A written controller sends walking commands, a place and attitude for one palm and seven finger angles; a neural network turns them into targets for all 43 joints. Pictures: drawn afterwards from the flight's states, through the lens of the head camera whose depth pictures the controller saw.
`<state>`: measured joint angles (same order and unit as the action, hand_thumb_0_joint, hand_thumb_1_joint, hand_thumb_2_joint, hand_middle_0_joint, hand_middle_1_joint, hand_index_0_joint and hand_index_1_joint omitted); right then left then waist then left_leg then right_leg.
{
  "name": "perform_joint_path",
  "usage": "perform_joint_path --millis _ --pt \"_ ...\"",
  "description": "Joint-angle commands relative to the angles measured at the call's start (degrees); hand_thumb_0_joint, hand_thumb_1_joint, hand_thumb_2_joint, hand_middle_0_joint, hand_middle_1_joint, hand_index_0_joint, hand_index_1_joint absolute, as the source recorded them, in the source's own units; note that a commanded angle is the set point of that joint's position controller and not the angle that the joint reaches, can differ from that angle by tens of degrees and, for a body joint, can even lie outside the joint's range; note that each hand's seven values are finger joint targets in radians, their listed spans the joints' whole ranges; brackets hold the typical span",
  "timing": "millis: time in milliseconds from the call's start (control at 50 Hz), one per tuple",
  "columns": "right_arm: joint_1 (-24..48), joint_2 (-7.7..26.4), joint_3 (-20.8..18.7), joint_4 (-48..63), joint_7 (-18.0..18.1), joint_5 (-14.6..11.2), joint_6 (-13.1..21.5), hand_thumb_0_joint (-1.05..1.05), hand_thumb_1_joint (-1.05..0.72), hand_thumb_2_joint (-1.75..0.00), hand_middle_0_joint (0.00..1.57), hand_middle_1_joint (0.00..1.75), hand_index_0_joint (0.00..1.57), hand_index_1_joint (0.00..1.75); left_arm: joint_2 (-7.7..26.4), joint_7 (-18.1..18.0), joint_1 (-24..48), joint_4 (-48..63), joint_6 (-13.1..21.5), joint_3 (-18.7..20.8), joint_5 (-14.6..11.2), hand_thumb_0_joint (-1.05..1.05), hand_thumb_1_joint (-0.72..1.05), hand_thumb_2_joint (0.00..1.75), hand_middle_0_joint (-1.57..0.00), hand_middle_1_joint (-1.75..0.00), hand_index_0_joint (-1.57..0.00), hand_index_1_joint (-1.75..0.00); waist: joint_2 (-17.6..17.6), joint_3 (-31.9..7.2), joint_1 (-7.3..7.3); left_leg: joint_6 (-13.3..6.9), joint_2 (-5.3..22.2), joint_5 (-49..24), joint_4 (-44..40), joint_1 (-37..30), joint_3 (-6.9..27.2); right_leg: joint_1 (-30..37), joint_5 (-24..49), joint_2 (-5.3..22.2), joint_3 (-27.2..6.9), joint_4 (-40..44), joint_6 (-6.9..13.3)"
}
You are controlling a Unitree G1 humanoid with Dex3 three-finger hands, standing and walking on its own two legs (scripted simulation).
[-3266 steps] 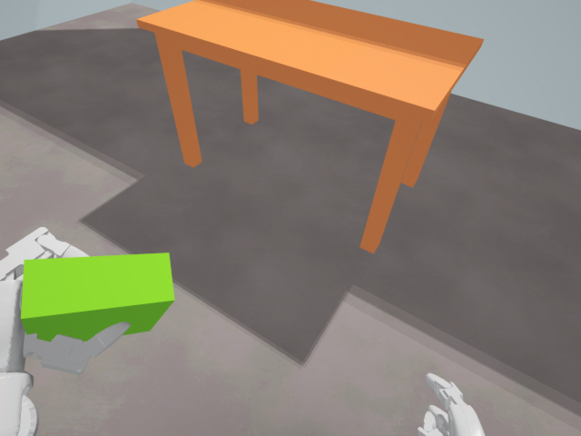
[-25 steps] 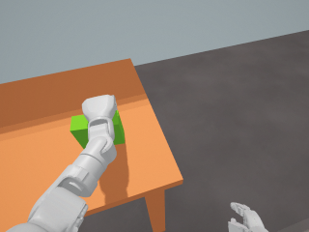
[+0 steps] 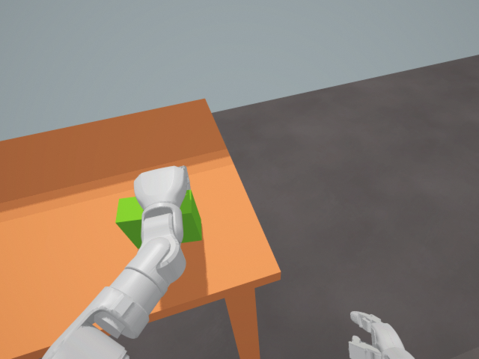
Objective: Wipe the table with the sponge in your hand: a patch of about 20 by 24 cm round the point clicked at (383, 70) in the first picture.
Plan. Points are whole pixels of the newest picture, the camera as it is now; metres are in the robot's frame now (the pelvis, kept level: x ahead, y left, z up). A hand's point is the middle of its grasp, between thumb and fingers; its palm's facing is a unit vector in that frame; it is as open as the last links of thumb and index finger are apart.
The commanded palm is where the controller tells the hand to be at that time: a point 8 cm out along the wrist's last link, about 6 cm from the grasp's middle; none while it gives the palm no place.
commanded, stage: wipe back along the third lane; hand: left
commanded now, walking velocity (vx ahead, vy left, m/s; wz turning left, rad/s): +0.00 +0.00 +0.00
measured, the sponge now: (165, 225) +0.36 +0.19 +0.02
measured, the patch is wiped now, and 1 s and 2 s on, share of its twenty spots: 1.00 1.00 1.00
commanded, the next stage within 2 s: slide back across to the middle lane in 0.76 s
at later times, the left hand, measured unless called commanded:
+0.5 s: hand (178, 223) +0.32 +0.14 +0.08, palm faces +0.07 -0.06 -1.00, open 9.2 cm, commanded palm +0.28 +0.13 +0.11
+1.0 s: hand (176, 223) +0.32 +0.14 +0.08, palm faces +0.06 -0.09 -0.99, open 9.1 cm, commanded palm +0.27 +0.15 +0.12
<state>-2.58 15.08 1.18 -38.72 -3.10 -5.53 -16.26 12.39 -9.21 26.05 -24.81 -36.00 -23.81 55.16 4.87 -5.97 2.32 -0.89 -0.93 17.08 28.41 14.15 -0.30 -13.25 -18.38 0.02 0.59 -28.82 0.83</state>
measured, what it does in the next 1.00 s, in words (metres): stands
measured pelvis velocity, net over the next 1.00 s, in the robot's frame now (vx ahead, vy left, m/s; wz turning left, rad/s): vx -0.01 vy -0.02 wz -0.02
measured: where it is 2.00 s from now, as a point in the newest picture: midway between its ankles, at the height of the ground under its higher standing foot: outside the picture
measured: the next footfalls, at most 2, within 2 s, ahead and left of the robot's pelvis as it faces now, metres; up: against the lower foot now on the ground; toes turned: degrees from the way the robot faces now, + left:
none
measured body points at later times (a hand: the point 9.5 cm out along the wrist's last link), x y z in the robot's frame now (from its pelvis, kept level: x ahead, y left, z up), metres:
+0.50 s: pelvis -0.01 -0.01 +0.00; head -0.04 -0.06 +0.45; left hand +0.31 +0.14 +0.13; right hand +0.21 -0.23 -0.10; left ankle -0.03 +0.11 -0.74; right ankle -0.04 -0.11 -0.74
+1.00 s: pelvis -0.01 -0.02 +0.00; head -0.04 -0.07 +0.45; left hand +0.31 +0.14 +0.13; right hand +0.20 -0.24 -0.10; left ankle -0.03 +0.11 -0.74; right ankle -0.04 -0.11 -0.74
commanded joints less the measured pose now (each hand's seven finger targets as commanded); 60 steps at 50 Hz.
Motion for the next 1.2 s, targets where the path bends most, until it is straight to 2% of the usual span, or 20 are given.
perform_joint_path --millis 0,40,120,200,280,420,500,560,600,660,740,760,800,860,960,1000,1060,1140,1160,1180 --pt "12.01 6.26 -2.15 9.66 0.22 -0.37 2.86 0.0 -0.9 -0.9 0.2 0.3 0.2 0.3 -1.62 2.42 7.31 4.3 0.13 0.14 -2.29 0.0 0.1 1.3 -1.2 -1.6 -1.2 -1.6 -10.33 -8.2 -0.27 -1.47 -0.2 -17.93 -2.65 -2.64 -0.53 4.65 22.54 -1.57 1.12 2.27 3.01" --pt "12.21 6.28 -2.09 9.62 0.16 -0.39 2.99 0.0 -0.9 -0.9 0.2 0.3 0.2 0.3 -0.89 2.21 6.99 4.52 0.2 0.69 -2.2 0.0 0.1 1.3 -1.2 -1.6 -1.2 -1.6 -10.07 -7.93 -0.02 -1.4 -0.22 -17.24 -2.76 -2.3 -0.55 4.52 21.85 -1.6 0.98 2.34 3.06" --pt "12.89 6.17 -2.25 9.9 -0.3 -0.49 3.11 0.0 -0.9 -0.9 0.2 0.3 0.2 0.3 -3.23 2.24 5.58 5.86 0.33 -1.53 -2.35 0.0 0.1 1.3 -1.2 -1.6 -1.2 -1.6 -10.16 -7.42 -0.16 -1.52 -0.24 -15.93 -2.85 -2.38 -0.65 4.01 20.35 -1.65 0.83 2.56 3.05" --pt "13.29 6.14 -2.36 10.09 -0.44 -0.55 3.32 0.0 -0.9 -0.9 0.2 0.3 0.2 0.3 -2.01 1.94 1.58 6.78 0.21 0.12 -2.93 0.0 0.1 1.3 -1.2 -1.6 -1.2 -1.6 -12.07 -7.02 0.46 -1.63 -0.42 -15.05 -2.87 -1.78 -0.98 5.14 20.28 -1.6 0.22 2.88 2.76" --pt "14.37 5.92 -2.31 10.65 -0.9 -0.68 3.36 0.0 -0.9 -0.9 0.2 0.3 0.2 0.3 -3.57 2.28 1.53 9.83 -0.23 -2.31 -2.71 0.0 0.1 1.3 -1.2 -1.6 -1.2 -1.6 -10.4 -6.48 0.33 -1.73 -0.38 -14.36 -3.07 -2.33 -0.85 4.56 18.79 -1.61 0.3 2.79 2.82" --pt "15.11 5.7 -2.09 10.87 -1.29 -0.68 3.75 0.0 -0.9 -0.9 0.2 0.3 0.2 0.3 -1.87 2.39 -4.47 12.45 0.03 -0.68 -2.64 0.0 0.1 1.3 -1.2 -1.6 -1.2 -1.6 -11.71 -6.2 0.99 -1.67 -0.73 -16.2 -2.1 -2.18 -1.42 6.38 24.06 -1.5 -0.76 2.19 2.59" --pt "15.41 5.7 -1.86 10.55 -0.88 -0.8 3.87 0.0 -0.9 -0.9 0.2 0.3 0.2 0.3 -1.55 2.38 -1.4 12.08 -0.64 -1.27 -1.52 0.0 0.1 1.3 -1.2 -1.6 -1.2 -1.6 -11.54 -3.97 0.26 -1.62 -0.73 -14.41 -2.41 -1.77 -1.35 4.34 20.98 -1.57 -1.21 2.71 2.46" --pt "15.48 5.8 -1.99 10.54 -0.89 -0.61 4.02 0.0 -0.9 -0.9 0.2 0.3 0.2 0.3 -0.1 2.25 -1.21 12.22 -0.7 0.52 -1.35 0.0 0.1 1.3 -1.2 -1.6 -1.2 -1.6 -9.62 -5.9 0.87 -1.52 -0.99 -15.48 -2.1 -1.85 -1.17 5.31 22.84 -1.7 -1.94 2.24 2.86" --pt "15.09 5.6 -1.9 10.33 -0.87 -0.6 4.08 0.0 -0.9 -0.9 0.2 0.3 0.2 0.3 -1.78 2.33 -1.0 11.53 -0.51 -1.15 -1.32 0.0 0.1 1.3 -1.2 -1.6 -1.2 -1.6 -11.04 -5.84 0.35 -1.61 -0.87 -15.87 -1.63 -2.09 -1.42 5.06 24.01 -1.56 -1.22 1.74 2.62" --pt "15.04 5.97 -2.04 10.64 -0.54 -0.4 4.31 0.0 -0.9 -0.9 0.2 0.3 0.2 0.3 1.61 2.33 -3.04 12.4 0.11 2.79 -1.93 0.0 0.1 1.3 -1.2 -1.6 -1.2 -1.6 -11.99 -7.79 1.21 -1.54 -1.15 -16.09 -1.41 -1.35 -1.41 7.16 26.21 -1.53 -2.69 1.85 2.56" --pt "14.82 5.65 -1.86 10.7 -0.59 -0.6 4.47 0.0 -0.9 -0.9 0.2 0.3 0.2 0.3 -1.15 2.33 -3.55 12.54 0.24 -0.37 -1.16 0.0 0.1 1.3 -1.2 -1.6 -1.2 -1.6 -11.61 -6.74 0.53 -1.49 -0.99 -17.31 -1.01 -1.75 -1.56 6.0 27.48 -1.41 -1.87 1.15 2.46" --pt "14.95 5.76 -2.04 10.96 -0.71 -0.59 4.38 0.0 -0.9 -0.9 0.2 0.3 0.2 0.3 0.19 2.3 -3.96 12.92 0.11 1.24 -1.34 0.0 0.1 1.3 -1.2 -1.6 -1.2 -1.6 -10.65 -6.79 0.9 -1.37 -1.02 -16.84 -1.32 -1.37 -1.2 6.09 26.29 -1.57 -2.42 1.38 2.72" --pt "14.62 5.7 -2.01 10.51 -0.63 -0.67 4.4 0.0 -0.9 -0.9 0.2 0.3 0.2 0.3 -0.79 2.28 -1.78 12.06 -0.14 -0.31 -1.06 0.0 0.1 1.3 -1.2 -1.6 -1.2 -1.6 -11.64 -5.57 0.15 -1.63 -0.9 -16.03 -1.17 -1.57 -1.5 4.88 25.47 -1.53 -1.88 1.58 2.44" --pt "14.8 6.09 -2.0 10.57 -0.13 -0.6 4.62 0.0 -0.9 -0.9 0.2 0.3 0.2 0.3 3.15 2.09 -1.61 12.72 -0.38 3.94 -1.78 0.0 0.1 1.3 -1.2 -1.6 -1.2 -1.6 -11.19 -7.05 0.97 -1.59 -1.04 -15.31 -1.73 -1.18 -1.36 6.41 24.53 -1.52 -2.59 2.0 2.48" --pt "15.25 5.94 -1.94 11.38 0.19 -0.52 5.16 0.0 -0.9 -0.9 0.2 0.3 0.2 0.3 6.74 1.76 -5.24 17.07 0.14 7.29 -1.7 0.0 0.1 1.3 -1.2 -1.6 -1.2 -1.6 -9.47 -8.57 2.18 -1.6 -1.15 -17.37 -2.28 -2.46 -1.16 8.88 26.15 -1.53 -2.95 1.91 2.65" --pt "15.16 5.66 -1.73 11.52 0.08 -0.65 5.47 0.0 -0.9 -0.9 0.2 0.3 0.2 0.3 6.1 1.72 -6.95 18.51 0.27 6.44 -1.52 0.0 0.1 1.3 -1.2 -1.6 -1.2 -1.6 -9.89 -7.93 2.1 -1.7 -1.03 -18.02 -2.41 -3.01 -1.44 9.03 26.64 -1.55 -2.5 1.81 2.45" --pt "15.95 5.94 -1.94 11.87 0.05 -0.43 5.6 0.0 -0.9 -0.9 0.2 0.3 0.2 0.3 9.59 1.6 -8.46 22.46 0.3 9.86 -1.87 0.0 0.1 1.3 -1.2 -1.6 -1.2 -1.6 -8.64 -7.88 2.99 -1.61 -0.96 -18.3 -3.36 -3.41 -1.06 10.1 26.3 -1.71 -3.35 2.5 2.68" --pt "16.06 5.76 -1.58 11.36 0.54 -0.43 5.99 0.0 -0.9 -0.9 0.2 0.3 0.2 0.3 9.45 1.82 -9.06 23.78 0.32 9.41 -2.2 0.0 0.1 1.3 -1.2 -1.6 -1.2 -1.6 -9.49 -4.71 2.44 -1.8 -0.75 -17.08 -4.18 -3.94 -1.39 8.56 23.64 -1.87 -3.07 3.83 2.37" --pt "15.97 6.3 -1.83 11.15 0.73 -0.3 5.87 0.0 -0.9 -0.9 0.2 0.3 0.2 0.3 12.74 1.73 -9.27 24.53 0.41 12.52 -1.91 0.0 0.1 1.3 -1.2 -1.6 -1.2 -1.6 -8.22 -5.52 2.84 -1.63 -0.83 -17.04 -4.52 -4.15 -0.97 9.05 22.62 -2.12 -4.22 3.88 2.75" --pt "16.29 5.84 -1.6 11.34 0.83 -0.39 6.0 0.0 -0.9 -0.9 0.2 0.3 0.2 0.3 10.62 1.85 -9.52 24.74 0.51 10.45 -1.86 0.0 0.1 1.3 -1.2 -1.6 -1.2 -1.6 -8.34 -5.31 2.52 -1.72 -0.81 -16.6 -4.59 -4.39 -1.3 8.73 21.37 -1.85 -3.2 3.93 2.47"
